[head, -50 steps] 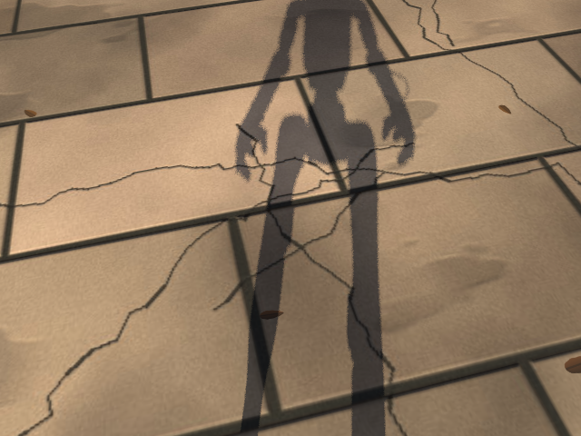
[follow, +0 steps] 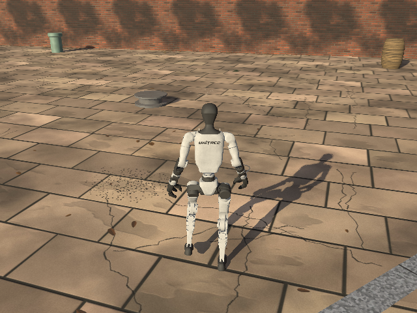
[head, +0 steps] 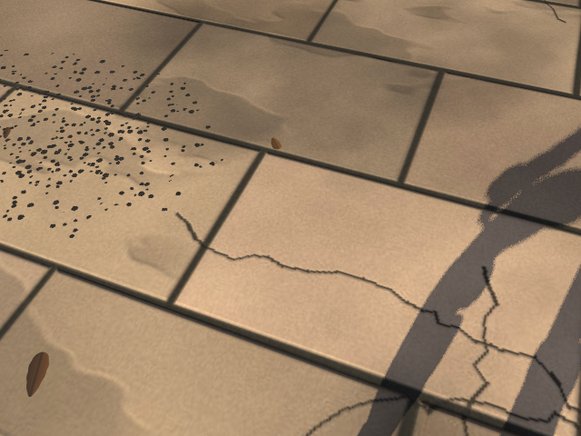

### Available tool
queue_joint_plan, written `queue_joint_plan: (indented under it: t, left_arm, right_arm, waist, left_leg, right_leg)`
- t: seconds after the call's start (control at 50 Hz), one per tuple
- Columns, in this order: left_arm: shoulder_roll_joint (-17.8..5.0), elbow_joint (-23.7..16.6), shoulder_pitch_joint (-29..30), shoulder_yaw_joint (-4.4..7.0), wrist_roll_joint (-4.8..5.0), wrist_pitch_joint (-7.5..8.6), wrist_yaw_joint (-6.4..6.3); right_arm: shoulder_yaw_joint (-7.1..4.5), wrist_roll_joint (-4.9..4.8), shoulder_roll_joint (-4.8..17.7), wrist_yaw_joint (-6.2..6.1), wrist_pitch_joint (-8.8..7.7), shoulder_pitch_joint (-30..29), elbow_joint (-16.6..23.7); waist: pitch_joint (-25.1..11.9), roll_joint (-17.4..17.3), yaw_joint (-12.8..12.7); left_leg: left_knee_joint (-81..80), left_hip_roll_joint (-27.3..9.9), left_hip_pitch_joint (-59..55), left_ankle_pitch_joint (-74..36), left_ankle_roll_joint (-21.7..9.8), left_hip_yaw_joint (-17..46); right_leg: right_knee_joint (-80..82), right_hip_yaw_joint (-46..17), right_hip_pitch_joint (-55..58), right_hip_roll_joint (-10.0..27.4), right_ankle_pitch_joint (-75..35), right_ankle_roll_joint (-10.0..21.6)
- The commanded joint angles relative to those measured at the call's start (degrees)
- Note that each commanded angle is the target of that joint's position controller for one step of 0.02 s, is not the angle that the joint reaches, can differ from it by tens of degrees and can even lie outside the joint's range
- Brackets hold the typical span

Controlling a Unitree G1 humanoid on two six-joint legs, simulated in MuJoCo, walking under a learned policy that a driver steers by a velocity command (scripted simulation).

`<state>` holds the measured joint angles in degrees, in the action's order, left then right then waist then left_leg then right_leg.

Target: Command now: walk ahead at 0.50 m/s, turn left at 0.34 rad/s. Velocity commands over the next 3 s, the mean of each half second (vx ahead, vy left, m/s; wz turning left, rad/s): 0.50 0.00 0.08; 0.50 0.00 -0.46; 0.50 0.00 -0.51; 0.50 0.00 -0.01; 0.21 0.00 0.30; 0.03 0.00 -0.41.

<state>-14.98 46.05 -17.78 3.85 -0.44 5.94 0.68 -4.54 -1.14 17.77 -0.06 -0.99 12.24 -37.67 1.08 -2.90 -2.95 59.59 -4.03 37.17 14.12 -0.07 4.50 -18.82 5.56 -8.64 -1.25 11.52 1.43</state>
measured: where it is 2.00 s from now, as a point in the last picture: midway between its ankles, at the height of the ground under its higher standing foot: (406, 236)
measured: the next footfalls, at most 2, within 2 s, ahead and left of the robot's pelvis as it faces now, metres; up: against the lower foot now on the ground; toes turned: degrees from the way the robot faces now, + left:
left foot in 0.24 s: +0.29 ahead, +0.16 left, +0.00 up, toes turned +5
right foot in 0.78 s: +0.59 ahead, -0.09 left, +0.00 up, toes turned -12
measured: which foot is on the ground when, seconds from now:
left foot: up 0.00-0.22, down 0.24-0.80, up 0.82-1.00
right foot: down 0.00-0.24, up 0.26-0.76, down 0.78-1.00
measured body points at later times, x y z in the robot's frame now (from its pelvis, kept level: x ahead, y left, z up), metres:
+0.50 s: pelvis +0.27 +0.07 +0.00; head +0.29 +0.08 +0.45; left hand +0.39 +0.35 -0.12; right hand +0.35 -0.21 -0.11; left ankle +0.25 +0.15 -0.74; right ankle +0.35 -0.10 -0.66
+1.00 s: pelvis +0.55 -0.02 +0.00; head +0.58 -0.03 +0.45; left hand +0.71 +0.23 -0.11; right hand +0.64 -0.32 -0.10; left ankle +0.62 +0.15 -0.67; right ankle +0.55 -0.08 -0.74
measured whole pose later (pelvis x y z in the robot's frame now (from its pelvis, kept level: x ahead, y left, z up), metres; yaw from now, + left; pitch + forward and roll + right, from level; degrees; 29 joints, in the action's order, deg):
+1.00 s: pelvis +0.55 -0.02 +0.00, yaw -17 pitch +2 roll +0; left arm -16.1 42.1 -16.2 3.8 0.5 2.9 1.2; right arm -3.2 0.5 17.0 -0.3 -5.8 8.6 -40.7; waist 2.6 -1.1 -1.7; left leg 60.8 -5.4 33.7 17.9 1.8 4.1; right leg -22.5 -2.5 -14.6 -6.7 9.3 5.6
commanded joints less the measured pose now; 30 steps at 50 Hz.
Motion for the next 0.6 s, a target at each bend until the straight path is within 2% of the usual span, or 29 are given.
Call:
queue_joint_plan:
  t: [0.02, 0.1, 0.16, 0.18, 0.2, 0.22, 0.24, 0.26, 0.28, 0.3, 0.32, 0.34, 0.36, 0.38, 0.4, 0.44, 0.5, 0.56, 0.6]
  left_arm:
    - [-8.9, -2.9, 3.5, 1.91, 0.56, 0.84, -0.01]
    - [-10.8, -0.4, -0.3, 2.14, 1.64, -0.19, -0.14]
    - [-12.0, 1.5, -2.7, 2.35, 2.25, -1.21, -0.13]
    - [-12.5, 2.0, -2.8, 2.44, 2.46, -1.59, -0.22]
    - [-13.1, 2.3, -2.3, 2.52, 2.61, -1.90, -0.36]
    - [-13.1, 2.6, -1.4, 2.38, 2.84, -2.20, -0.55]
    - [-11.6, 2.6, -1.8, 1.68, 2.43, -2.22, -0.81]
    - [-7.9, 0.7, -1.7, 0.04, 0.23, -1.87, -0.90]
    - [-2.8, -0.2, -7.4, -1.60, 0.58, -0.61, -0.28]
    - [-9.2, 0.3, -2.6, -0.02, 2.23, 0.23, 0.11]
    - [-10.4, -1.5, 2.1, 0.38, 3.13, 0.67, 0.32]
    - [-9.5, -1.3, 3.5, 0.21, 2.67, 0.58, 0.04]
    - [-8.9, -0.8, 3.7, 0.37, 1.75, 0.02, -0.11]
    - [-8.1, -0.4, 1.6, 0.35, 1.90, -0.73, 0.05]
    - [-7.2, 0.3, 0.4, 0.23, 2.00, -1.45, 0.05]
    - [-5.9, 0.2, 1.3, 0.13, 2.15, -2.70, -0.34]
    - [-5.3, -1.2, 5.3, 0.17, 1.71, -3.04, -0.32]
    - [-4.2, -2.5, 9.9, -0.26, 1.51, -2.56, 0.66]
    - [-3.3, -4.1, 13.9, -0.79, 1.39, -2.45, 1.31]
  right_arm:
    - [0.37, 0.38, 0.7, 0.60, -1.19, -2.1, 4.0]
    - [1.23, 0.16, -0.2, 1.90, -2.35, -9.9, 5.7]
    - [0.99, -0.17, 0.9, 2.41, -2.58, -13.0, 7.3]
    - [0.75, -0.08, 1.6, 2.51, -2.64, -12.8, 7.4]
    - [0.22, 0.14, 2.6, 2.49, -2.70, -10.5, 7.0]
    - [-0.77, 0.49, 4.1, 2.29, -2.71, -4.5, 5.3]
    - [-2.29, 0.70, 7.0, 1.78, -2.51, 4.2, 2.4]
    - [-3.61, 1.15, 12.0, 0.72, -2.02, 14.7, 0.7]
    - [-3.45, 1.17, 14.8, 1.01, -2.14, 13.9, 0.5]
    - [-2.16, 0.74, 9.3, 1.26, -2.40, 12.8, 0.8]
    - [-1.37, 0.59, 7.5, 1.32, -2.70, 9.3, 0.8]
    - [-0.84, 0.75, 5.9, 1.37, -2.87, 5.7, 0.9]
    - [-0.32, 1.12, 3.9, 1.54, -3.09, 2.9, 1.0]
    - [-0.31, 1.66, 3.7, 1.48, -3.55, 1.7, 0.8]
    - [-0.33, 1.59, 3.0, 1.52, -4.17, 1.2, 0.4]
    - [-0.74, 1.83, 3.8, 1.26, -5.15, 0.9, -1.0]
    - [-0.99, 2.22, 4.4, 0.52, -5.52, 2.5, -2.9]
    - [-1.11, 1.94, 5.4, -0.02, -5.47, 2.6, -3.8]
    - [-1.36, 1.61, 6.1, -0.37, -5.21, 4.5, -5.0]
  waist:
    - [0.2, 6.3, 1.5]
    - [1.9, 6.2, -1.4]
    - [2.8, 7.4, -1.5]
    - [2.5, 7.9, -0.8]
    - [1.0, 8.6, 1.1]
    - [-2.7, 8.3, 5.0]
    - [-8.4, 7.3, 8.9]
    - [-16.9, -1.7, 12.4]
    - [-23.4, -14.1, 7.3]
    - [-19.4, -6.7, 9.8]
    - [-11.3, -5.2, 8.9]
    - [-7.5, -1.0, 6.9]
    - [-4.2, 0.0, 5.2]
    - [-4.1, -2.9, 3.2]
    - [-3.5, -2.4, 2.5]
    - [-1.8, -1.2, 1.8]
    - [0.4, 0.1, 2.8]
    - [1.8, 0.1, 4.3]
    - [3.1, 0.8, 6.1]
  left_leg:
    - [-9.5, -1.7, 2.6, -7.8, 0.2, 0.6]
    - [-21.4, -0.6, -1.4, -13.6, -0.3, -3.9]
    - [-25.9, 0.5, -2.1, -9.4, -2.0, -4.8]
    - [-27.3, 1.2, -3.6, -7.3, -2.9, -5.3]
    - [-28.9, 2.5, -8.0, -6.2, -4.0, -6.4]
    - [-31.8, 4.4, -17.4, -8.2, -5.5, -8.1]
    - [-31.4, 4.6, -31.3, -10.1, -7.1, -7.7]
    - [-29.2, -8.1, -49.3, -13.8, -11.1, 7.8]
    - [-37.7, -18.8, -60.8, -1.9, -19.9, 34.5]
    - [-40.8, -17.3, -57.5, 4.1, -18.0, 33.6]
    - [-41.9, -15.2, -50.3, 1.1, -15.9, 25.1]
    - [-43.1, -13.1, -42.9, -3.9, -14.6, 18.7]
    - [-45.4, -10.8, -36.9, -7.5, -13.5, 13.7]
    - [-47.3, -10.7, -32.6, -9.9, -13.6, 11.2]
    - [-48.7, -10.1, -30.6, -13.2, -13.6, 8.5]
    - [-51.4, -10.0, -27.9, -14.1, -13.5, 3.9]
    - [-52.5, -9.5, -29.3, -17.6, -12.3, -2.1]
    - [-53.5, -8.1, -29.8, -17.9, -10.1, -8.0]
    - [-53.7, -8.9, -31.9, -17.9, -9.6, -10.0]
  right_leg:
    - [10.6, -9.8, 2.5, 15.0, -11.8, 10.3]
    - [10.2, -6.2, 4.1, 14.5, -13.0, 9.2]
    - [8.3, -6.7, 9.0, 16.9, -16.4, 8.4]
    - [6.7, -6.5, 10.5, 17.4, -20.0, 8.0]
    - [3.4, -5.6, 11.1, 17.3, -28.0, 7.2]
    - [-3.8, -3.2, 10.0, 15.6, -36.8, 5.9]
    - [-14.6, -0.7, 4.7, 13.0, -37.7, 4.0]
    - [-34.5, 1.1, -9.4, 9.4, -16.5, 1.4]
    - [-50.6, -5.2, -28.3, 0.1, 22.1, -0.9]
    - [-55.9, -10.7, -34.6, 3.1, 21.7, -0.3]
    - [-55.3, -9.4, -37.5, 5.4, 16.4, 0.4]
    - [-52.5, -8.8, -35.3, 7.8, 11.3, 0.3]
    - [-49.4, -8.9, -32.8, 9.2, 7.7, 0.0]
    - [-48.5, -9.7, -28.9, 10.2, 5.4, -0.6]
    - [-47.5, -10.1, -27.2, 10.4, 4.6, -1.1]
    - [-45.4, -10.9, -28.1, 9.9, 1.5, -2.1]
    - [-37.5, -12.7, -32.1, 8.8, -7.4, -2.8]
    - [-26.8, -9.8, -30.0, 7.5, -16.7, -2.2]
    - [-22.0, -7.8, -29.8, 7.0, -18.8, -1.5]
Over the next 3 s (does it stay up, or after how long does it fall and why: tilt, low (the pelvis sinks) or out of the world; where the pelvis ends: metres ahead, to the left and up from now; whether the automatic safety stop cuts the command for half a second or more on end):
stays up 1.20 -0.38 0.00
